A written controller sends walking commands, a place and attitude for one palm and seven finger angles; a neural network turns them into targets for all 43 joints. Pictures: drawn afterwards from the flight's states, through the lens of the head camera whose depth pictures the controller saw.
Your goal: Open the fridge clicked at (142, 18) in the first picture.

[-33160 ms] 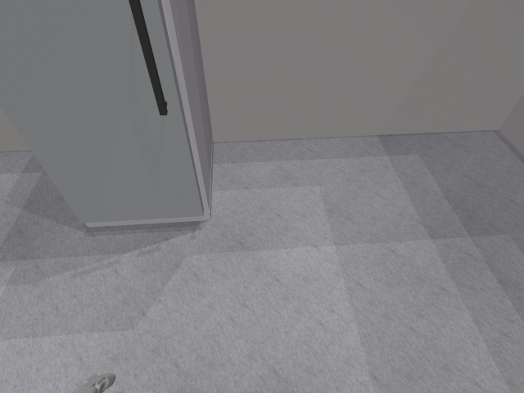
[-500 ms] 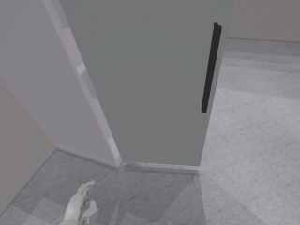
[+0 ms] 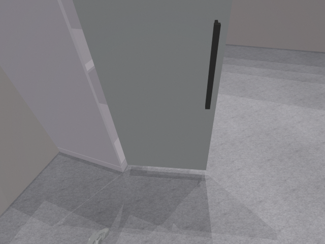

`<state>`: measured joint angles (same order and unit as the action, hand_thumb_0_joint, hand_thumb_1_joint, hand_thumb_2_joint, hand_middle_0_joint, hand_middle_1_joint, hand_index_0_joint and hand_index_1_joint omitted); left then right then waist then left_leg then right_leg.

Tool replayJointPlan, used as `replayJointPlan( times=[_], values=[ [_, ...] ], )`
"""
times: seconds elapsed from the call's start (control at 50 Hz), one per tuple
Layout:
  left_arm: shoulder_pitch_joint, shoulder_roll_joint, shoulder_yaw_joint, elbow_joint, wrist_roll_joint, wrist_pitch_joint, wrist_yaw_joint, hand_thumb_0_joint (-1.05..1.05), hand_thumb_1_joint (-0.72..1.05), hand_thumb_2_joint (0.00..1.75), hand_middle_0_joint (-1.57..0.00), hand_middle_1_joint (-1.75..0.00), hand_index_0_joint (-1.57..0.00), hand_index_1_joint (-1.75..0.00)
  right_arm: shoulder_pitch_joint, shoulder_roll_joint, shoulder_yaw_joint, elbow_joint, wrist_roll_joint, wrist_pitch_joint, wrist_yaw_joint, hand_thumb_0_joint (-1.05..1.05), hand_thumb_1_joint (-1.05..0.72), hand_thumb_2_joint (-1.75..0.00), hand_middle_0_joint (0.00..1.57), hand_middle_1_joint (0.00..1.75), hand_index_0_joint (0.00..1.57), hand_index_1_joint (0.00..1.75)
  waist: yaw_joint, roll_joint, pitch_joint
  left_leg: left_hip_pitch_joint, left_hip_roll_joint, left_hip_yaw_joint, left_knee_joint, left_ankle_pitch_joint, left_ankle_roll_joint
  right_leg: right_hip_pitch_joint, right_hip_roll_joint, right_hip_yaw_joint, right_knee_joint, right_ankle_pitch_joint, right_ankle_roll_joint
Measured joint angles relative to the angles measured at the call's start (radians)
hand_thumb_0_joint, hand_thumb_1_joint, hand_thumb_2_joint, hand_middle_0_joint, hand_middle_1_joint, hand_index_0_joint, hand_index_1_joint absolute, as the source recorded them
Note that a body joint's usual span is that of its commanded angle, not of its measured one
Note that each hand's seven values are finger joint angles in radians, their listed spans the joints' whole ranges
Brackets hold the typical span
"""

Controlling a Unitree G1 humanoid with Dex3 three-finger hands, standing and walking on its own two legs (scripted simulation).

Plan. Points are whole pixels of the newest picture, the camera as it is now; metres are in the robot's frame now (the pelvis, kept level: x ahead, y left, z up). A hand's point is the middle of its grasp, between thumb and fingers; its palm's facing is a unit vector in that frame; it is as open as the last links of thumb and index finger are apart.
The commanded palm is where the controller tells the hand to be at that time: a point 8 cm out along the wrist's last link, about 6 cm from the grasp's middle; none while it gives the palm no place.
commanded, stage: stop stepping back and stand still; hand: right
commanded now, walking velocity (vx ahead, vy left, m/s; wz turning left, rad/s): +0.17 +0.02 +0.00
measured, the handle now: (211, 69) +0.74 -0.12 +0.08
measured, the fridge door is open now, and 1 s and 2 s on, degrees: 76 76 76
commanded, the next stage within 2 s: let the arm hang, fingers relaxed in 0.98 s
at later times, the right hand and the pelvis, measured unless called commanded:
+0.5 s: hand (323, 166) +0.23 -0.26 +0.18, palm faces +0.43 +0.75 -0.50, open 7.4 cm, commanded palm +0.17 -0.31 +0.17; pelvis +0.04 +0.00 -0.02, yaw -3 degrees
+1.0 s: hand out of the picture +0.28 -0.28 +0.17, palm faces +0.38 +0.75 -0.55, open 7.4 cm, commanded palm +0.21 -0.32 +0.17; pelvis +0.08 -0.02 -0.01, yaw -1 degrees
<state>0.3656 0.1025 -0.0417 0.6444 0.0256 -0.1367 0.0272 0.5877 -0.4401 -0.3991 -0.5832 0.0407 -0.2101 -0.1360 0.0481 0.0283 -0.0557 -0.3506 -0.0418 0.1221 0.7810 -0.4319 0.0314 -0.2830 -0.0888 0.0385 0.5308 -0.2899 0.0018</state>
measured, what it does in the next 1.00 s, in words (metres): steps on the spot: left foot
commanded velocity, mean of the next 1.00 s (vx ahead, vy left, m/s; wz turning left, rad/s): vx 0.00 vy -0.01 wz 0.00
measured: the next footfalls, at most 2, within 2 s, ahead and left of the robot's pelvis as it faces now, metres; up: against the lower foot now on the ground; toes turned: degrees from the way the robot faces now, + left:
left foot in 0.06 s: +0.07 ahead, +0.09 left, +0.00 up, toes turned +0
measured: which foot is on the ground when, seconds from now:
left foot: up 0.00-0.04, down 0.06-1.00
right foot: down 0.00-1.00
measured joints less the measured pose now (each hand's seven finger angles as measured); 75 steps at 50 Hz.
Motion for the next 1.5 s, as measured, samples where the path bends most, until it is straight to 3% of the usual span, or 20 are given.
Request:
replayJointPlan(
  times=[0.04, 0.06, 0.1, 0.14, 0.18, 0.26, 0.36, 0.42, 0.46, 0.54, 0.64, 0.76, 0.84, 0.96, 1.08, 1.12, 1.18, 1.28, 1.36, 1.5],
  values=[
    [0.015, 0.006, 0.003, -0.009, 0.001, 0.02, 0.01, 0.01, 0.9, 0.9, -0.21, -0.31, -0.21, -0.3, 0.023, -0.045, -0.025, -0.006, -0.008, -0.002, -0.006, 0.02, -0.89, -0.9, 0.21, 0.3, 0.21, 0.3, -0.007, -0.009, -0.013, 0.109, -0.002, 0.005, -0.178, -0.05, 0.03, -0.055, 0.005, -0.003, 0.072, -0.091, -0.01],
    [0.011, 0.012, 0.008, -0.013, -0.005, 0.03, 0.014, 0.01, 0.9, 0.9, -0.21, -0.31, -0.21, -0.3, 0.019, -0.071, -0.047, -0.002, -0.011, -0.003, -0.01, 0.02, -0.89, -0.9, 0.21, 0.3, 0.21, 0.3, -0.018, 0.008, -0.02, 0.134, 0.014, -0.037, -0.249, -0.051, 0.056, -0.113, 0.025, -0.02, 0.172, -0.141, -0.015],
    [-0.042, 0.053, 0.027, 0.03, -0.01, 0.053, 0.023, 0.01, 0.9, 0.9, -0.21, -0.31, -0.21, -0.3, -0.034, -0.047, -0.052, 0.045, -0.007, -0.006, -0.007, 0.01, -0.89, -0.9, 0.21, 0.3, 0.21, 0.3, -0.045, -0.025, 0.014, 0.111, 0.018, -0.037, -0.221, 0.1, 0.038, -0.208, 0.032, -0.007, 0.433, -0.157, -0.011],
    [-0.077, 0.085, 0.044, 0.078, -0.009, 0.063, 0.028, 0.01, 0.9, 0.9, -0.21, -0.31, -0.21, -0.3, -0.062, -0.014, -0.054, 0.101, -0.005, -0.005, -0.011, 0.01, -0.89, -0.9, 0.21, 0.3, 0.21, 0.3, -0.057, -0.04, 0.021, 0.12, 0.026, -0.039, -0.198, 0.089, 0.013, -0.24, 0.038, -0.022, 0.542, -0.143, -0.008],
    [-0.089, 0.102, 0.055, 0.086, -0.016, 0.066, 0.036, 0.01, 0.9, 0.9, -0.2, -0.31, -0.21, -0.3, -0.069, 0.022, -0.059, 0.139, 0.002, 0.003, -0.017, 0.01, -0.89, -0.9, 0.21, 0.3, 0.21, 0.3, -0.068, -0.027, 0.01, 0.135, 0.043, -0.058, -0.198, 0.067, -0.002, -0.216, 0.036, -0.056, 0.48, -0.112, -0.014],
    [-0.099, 0.144, 0.069, 0.042, -0.016, 0.025, 0.06, 0.01, 0.9, 0.9, -0.2, -0.3, -0.21, -0.3, -0.1, 0.085, -0.021, 0.158, 0.007, 0.01, -0.03, 0.01, -0.89, -0.9, 0.21, 0.3, 0.21, 0.3, -0.057, -0.025, 0.022, 0.149, 0.067, -0.055, -0.126, 0.005, -0.028, -0.062, 0.031, -0.086, 0.13, -0.036, -0.031],
    [-0.175, 0.095, 0.067, 0.01, -0.012, -0.021, 0.05, 0.01, 0.91, 0.9, -0.2, -0.3, -0.2, -0.3, -0.171, 0.072, 0.002, 0.14, -0.001, 0.013, -0.025, 0.02, -0.89, -0.9, 0.21, 0.3, 0.21, 0.3, -0.047, 0.036, 0.089, 0.067, 0.057, -0.113, 0.042, -0.059, -0.028, -0.034, 0.061, -0.104, 0.119, -0.002, 0.001],
    [-0.179, 0.068, 0.042, -0.036, -0.017, -0.04, 0.024, 0.01, 0.91, 0.9, -0.2, -0.3, -0.2, -0.3, -0.131, 0.025, -0.023, 0.075, -0.003, 0.004, -0.022, 0.02, -0.89, -0.9, 0.21, 0.3, 0.21, 0.3, -0.032, 0.023, 0.108, 0.081, 0.037, -0.079, -0.116, 0.028, -0.028, -0.025, 0.051, -0.089, 0.089, 0.013, 0.015],
    [-0.174, 0.066, 0.036, -0.052, -0.021, -0.034, 0.01, 0.01, 0.91, 0.9, -0.2, -0.3, -0.2, -0.3, -0.081, 0.004, -0.038, 0.039, -0.004, -0.017, -0.017, 0.02, -0.89, -0.9, 0.21, 0.3, 0.21, 0.3, -0.025, -0.015, 0.109, 0.097, 0.016, -0.057, -0.162, 0.105, 0.002, -0.043, 0.035, -0.066, 0.127, -0.02, 0.013],
    [-0.15, 0.073, 0.041, -0.016, -0.028, 0.002, 0.005, 0.01, 0.9, 0.9, -0.2, -0.3, -0.21, -0.3, -0.008, 0.006, -0.042, 0.043, 0.007, -0.044, -0.009, 0.02, -0.89, -0.9, 0.21, 0.3, 0.21, 0.3, -0.05, -0.038, 0.073, 0.132, 0.015, -0.063, -0.234, 0.099, 0.023, -0.098, 0.073, -0.054, 0.313, -0.105, 0.005],
    [-0.138, 0.101, 0.035, 0.005, -0.024, 0.024, 0.028, 0.01, 0.9, 0.9, -0.2, -0.3, -0.21, -0.3, -0.028, 0.033, -0.043, 0.164, 0.006, -0.036, -0.022, 0.01, -0.89, -0.9, 0.21, 0.3, 0.21, 0.3, -0.062, -0.037, 0.075, 0.168, 0.033, -0.075, -0.26, 0.088, 0.003, 0.001, 0.078, -0.102, 0.048, 0.061, -0.012],
    [-0.171, 0.108, 0.046, 0.002, -0.028, 0.035, 0.038, 0.01, 0.91, 0.9, -0.2, -0.3, -0.2, -0.3, -0.112, 0.085, 0.018, 0.199, -0.001, 0.035, -0.026, 0.02, -0.89, -0.9, 0.21, 0.3, 0.21, 0.3, -0.065, -0.014, 0.1, 0.181, 0.041, -0.084, -0.241, 0.071, -0.017, 0.057, 0.085, -0.112, -0.007, -0.012, -0.022],
    [-0.198, 0.096, 0.04, -0.044, -0.03, 0.025, 0.026, 0.01, 0.91, 0.9, -0.2, -0.3, -0.2, -0.3, -0.089, 0.051, 0.028, 0.076, -0.001, 0.023, -0.019, 0.02, -0.89, -0.9, 0.21, 0.3, 0.21, 0.3, -0.043, 0.003, 0.117, 0.182, 0.03, -0.08, -0.264, 0.092, -0.015, 0.048, 0.075, -0.106, -0.009, -0.008, -0.017],
    [-0.214, 0.085, 0.038, -0.088, -0.034, 0.043, 0.02, 0.01, 0.91, 0.9, -0.2, -0.3, -0.21, -0.3, 0.01, -0.05, -0.063, 0.009, 0.018, -0.031, -0.014, 0.02, -0.89, -0.9, 0.22, 0.3, 0.21, 0.3, -0.024, -0.005, 0.095, 0.18, 0.02, -0.086, -0.304, 0.105, -0.011, 0.031, 0.065, -0.111, -0.012, -0.003, -0.015],
    [-0.198, 0.102, 0.039, -0.065, -0.039, 0.065, 0.032, 0.01, 0.91, 0.9, -0.2, -0.3, -0.2, -0.3, 0.01, -0.026, -0.062, 0.117, 0.033, 0.0, -0.014, 0.01, -0.89, -0.9, 0.21, 0.3, 0.21, 0.3, -0.037, -0.033, 0.066, 0.181, 0.023, -0.091, -0.321, 0.122, -0.016, 0.032, 0.069, -0.117, -0.026, 0.015, -0.02],
    [-0.194, 0.138, 0.047, -0.014, -0.044, 0.037, -0.003, 0.0, 0.91, 0.9, -0.2, -0.3, -0.2, -0.3, -0.081, -0.012, 0.03, 0.279, -0.001, 0.015, 0.021, 0.01, -0.89, -0.9, 0.21, 0.3, 0.21, 0.3, -0.051, -0.058, 0.048, 0.149, 0.032, -0.074, -0.283, 0.126, -0.019, 0.0, 0.076, -0.105, 0.001, 0.026, -0.023],
    [-0.215, 0.201, 0.051, 0.071, -0.028, 0.07, -0.036, 0.0, 0.9, 0.9, -0.2, -0.3, -0.21, -0.3, -0.227, 0.045, 0.187, 0.64, -0.039, 0.136, 0.085, 0.0, -0.9, -0.9, 0.2, 0.3, 0.2, 0.3, -0.062, -0.099, 0.016, 0.101, 0.052, -0.064, -0.221, 0.09, -0.024, -0.049, 0.094, -0.097, 0.048, 0.014, -0.039],
    [-0.201, 0.195, 0.047, 0.154, -0.001, 0.13, -0.037, 0.0, 0.91, 0.9, -0.2, -0.3, -0.2, -0.3, -0.3, 0.176, 0.356, 1.144, -0.062, 0.255, 0.13, 0.01, -0.91, -0.9, 0.2, 0.3, 0.19, 0.29, -0.028, -0.083, 0.022, 0.079, 0.065, -0.056, -0.175, 0.089, -0.023, -0.063, 0.106, -0.091, 0.067, 0.029, -0.044],
    [-0.141, 0.14, 0.032, 0.219, 0.01, 0.162, -0.033, 0.0, 0.91, 0.9, -0.2, -0.3, -0.2, -0.3, -0.281, 0.262, 0.418, 1.373, -0.057, 0.278, 0.131, 0.01, -0.92, -0.9, 0.2, 0.3, 0.2, 0.29, -0.017, -0.009, 0.059, 0.093, 0.057, -0.047, -0.195, 0.109, -0.015, -0.051, 0.099, -0.082, 0.049, 0.05, -0.037],
    [-0.043, 0.079, 0.032, 0.342, 0.011, 0.181, -0.014, 0.0, 0.91, 0.9, -0.2, -0.3, -0.2, -0.3, -0.267, 0.238, 0.39, 1.56, -0.05, 0.252, 0.121, 0.0, -0.99, -0.89, 0.21, 0.3, 0.2, 0.3, -0.04, 0.003, 0.11, 0.121, 0.034, -0.021, -0.301, 0.184, -0.009, -0.053, 0.083, -0.054, -0.005, 0.101, -0.032]
  ],
)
